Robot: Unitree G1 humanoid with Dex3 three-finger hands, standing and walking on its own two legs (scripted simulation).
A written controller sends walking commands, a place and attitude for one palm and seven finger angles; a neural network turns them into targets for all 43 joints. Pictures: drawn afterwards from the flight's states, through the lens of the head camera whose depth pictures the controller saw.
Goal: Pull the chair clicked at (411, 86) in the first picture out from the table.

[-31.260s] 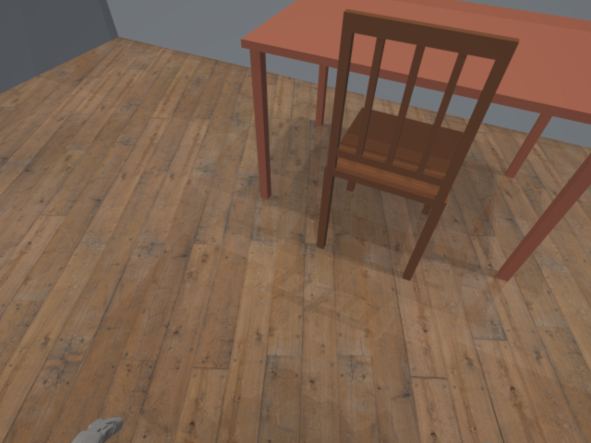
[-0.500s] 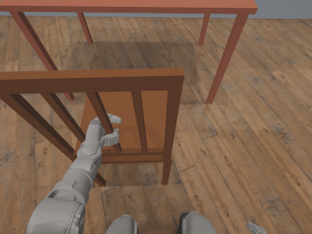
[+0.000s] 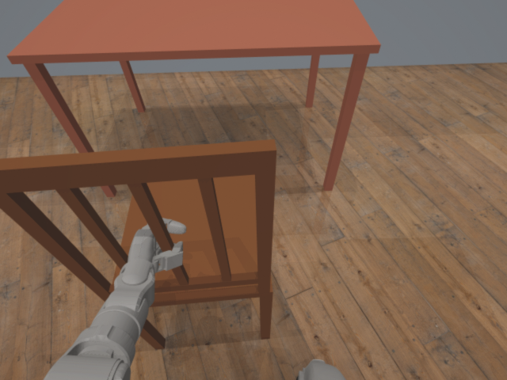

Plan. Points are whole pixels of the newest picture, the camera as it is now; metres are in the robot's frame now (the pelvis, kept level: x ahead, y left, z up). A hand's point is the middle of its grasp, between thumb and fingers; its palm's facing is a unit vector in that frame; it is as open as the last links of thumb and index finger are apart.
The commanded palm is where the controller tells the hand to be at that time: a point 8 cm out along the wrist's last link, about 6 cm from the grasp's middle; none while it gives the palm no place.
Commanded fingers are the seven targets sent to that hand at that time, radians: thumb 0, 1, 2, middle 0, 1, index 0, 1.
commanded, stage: stop walking, hand still on the chair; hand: left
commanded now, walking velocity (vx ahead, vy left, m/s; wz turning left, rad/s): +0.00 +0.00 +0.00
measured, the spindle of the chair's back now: (165, 242) +0.36 +0.17 -0.03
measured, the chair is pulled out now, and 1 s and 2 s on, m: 0.54 0.56 0.56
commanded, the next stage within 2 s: open the thumb and straighten the fingers in 0.80 s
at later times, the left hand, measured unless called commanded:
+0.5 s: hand (176, 262) +0.32 +0.15 -0.03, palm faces +0.08 -0.98 -0.20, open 5.4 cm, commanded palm +0.30 +0.20 -0.02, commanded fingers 0.00 0.90 0.90 -0.50 -1.45 -0.50 -1.45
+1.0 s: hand (176, 261) +0.32 +0.15 -0.04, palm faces +0.06 -0.98 -0.18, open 5.5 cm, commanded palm +0.29 +0.20 -0.01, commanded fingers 0.00 0.17 0.55 -0.50 -1.45 -0.50 -1.45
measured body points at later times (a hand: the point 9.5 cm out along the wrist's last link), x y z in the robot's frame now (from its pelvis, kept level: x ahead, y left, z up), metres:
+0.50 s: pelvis +0.04 +0.00 +0.03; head +0.06 -0.02 +0.48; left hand +0.31 +0.20 -0.02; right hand +0.17 -0.26 -0.09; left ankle -0.01 +0.13 -0.71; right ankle +0.10 -0.13 -0.71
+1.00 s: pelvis +0.05 +0.01 +0.02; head +0.06 +0.00 +0.47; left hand +0.32 +0.20 -0.02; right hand +0.17 -0.24 -0.09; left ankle -0.01 +0.13 -0.71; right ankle +0.10 -0.13 -0.71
